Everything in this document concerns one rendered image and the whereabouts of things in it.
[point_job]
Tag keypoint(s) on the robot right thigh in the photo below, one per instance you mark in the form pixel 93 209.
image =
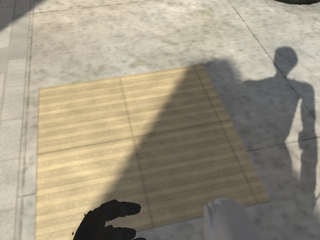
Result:
pixel 228 220

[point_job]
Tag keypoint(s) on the robot left hand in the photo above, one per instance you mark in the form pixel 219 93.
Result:
pixel 93 227

